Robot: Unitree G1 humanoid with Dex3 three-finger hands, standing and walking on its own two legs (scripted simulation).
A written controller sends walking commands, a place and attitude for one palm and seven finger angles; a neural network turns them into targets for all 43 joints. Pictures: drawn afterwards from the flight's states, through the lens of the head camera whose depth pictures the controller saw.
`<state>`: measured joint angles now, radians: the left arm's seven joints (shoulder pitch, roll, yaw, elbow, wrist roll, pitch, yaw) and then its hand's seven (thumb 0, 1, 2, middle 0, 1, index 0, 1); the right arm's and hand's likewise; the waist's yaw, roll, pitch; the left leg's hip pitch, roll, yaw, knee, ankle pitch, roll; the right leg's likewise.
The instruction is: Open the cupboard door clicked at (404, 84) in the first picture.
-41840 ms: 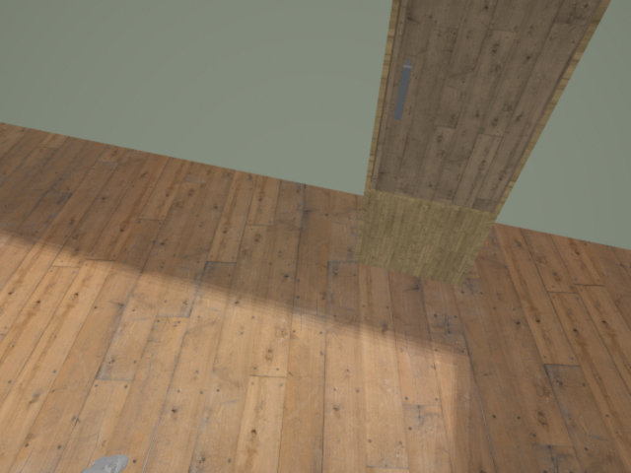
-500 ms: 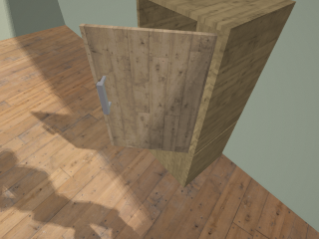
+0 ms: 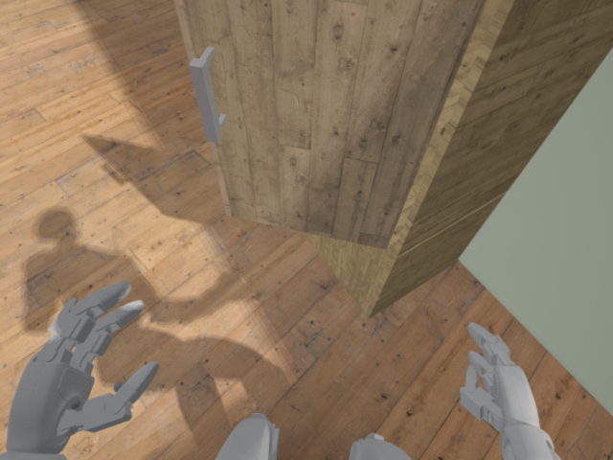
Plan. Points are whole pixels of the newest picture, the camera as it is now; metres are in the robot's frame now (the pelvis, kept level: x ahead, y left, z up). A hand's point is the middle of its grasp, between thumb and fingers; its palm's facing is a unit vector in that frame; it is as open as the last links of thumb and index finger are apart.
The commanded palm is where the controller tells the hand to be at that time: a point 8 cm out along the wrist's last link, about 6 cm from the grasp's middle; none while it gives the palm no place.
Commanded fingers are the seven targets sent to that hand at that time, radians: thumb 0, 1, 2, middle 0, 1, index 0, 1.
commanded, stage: raise the hand with hooked fingers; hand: left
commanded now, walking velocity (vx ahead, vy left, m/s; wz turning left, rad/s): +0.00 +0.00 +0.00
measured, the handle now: (211, 96) +0.60 +0.23 +0.10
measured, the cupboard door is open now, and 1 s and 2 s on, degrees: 44 44 44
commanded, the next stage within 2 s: move the hooked fingers beside the handle in 1.50 s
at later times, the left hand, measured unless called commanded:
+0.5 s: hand (122, 331) +0.23 +0.24 +0.06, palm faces -0.16 -0.99 -0.05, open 12.7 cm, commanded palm +0.22 +0.31 +0.08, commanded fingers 0.00 -0.41 0.34 -0.29 -1.14 -0.29 -1.14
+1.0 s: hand (62, 244) +0.30 +0.31 +0.11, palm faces -0.07 -1.00 -0.06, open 14.0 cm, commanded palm +0.28 +0.36 +0.11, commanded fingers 0.00 -0.50 0.30 -0.30 -1.20 -0.30 -1.20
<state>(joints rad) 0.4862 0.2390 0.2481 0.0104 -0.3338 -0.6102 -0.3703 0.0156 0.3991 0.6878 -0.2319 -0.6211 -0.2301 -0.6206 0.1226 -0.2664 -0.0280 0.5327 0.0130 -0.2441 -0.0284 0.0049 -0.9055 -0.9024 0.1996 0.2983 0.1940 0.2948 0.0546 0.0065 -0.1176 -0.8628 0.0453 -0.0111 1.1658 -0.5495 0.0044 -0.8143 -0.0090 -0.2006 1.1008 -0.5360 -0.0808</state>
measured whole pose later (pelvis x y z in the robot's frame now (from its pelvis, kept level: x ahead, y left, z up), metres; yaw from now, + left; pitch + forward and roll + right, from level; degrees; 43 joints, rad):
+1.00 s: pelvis +0.00 +0.05 +0.04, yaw -2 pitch +10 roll -3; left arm -0.04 0.44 0.42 0.38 -0.35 -0.27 -0.55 -0.01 -0.50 0.30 -0.30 -1.20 -0.30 -1.20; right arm 0.28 -0.27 0.06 0.56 0.04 -0.23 -0.07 0.01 -0.90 -0.90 0.21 0.30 0.20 0.30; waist 0.00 0.02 -0.08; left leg -0.65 0.01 0.06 0.91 -0.45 0.07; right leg -0.62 -0.02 -0.13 0.83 -0.39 -0.01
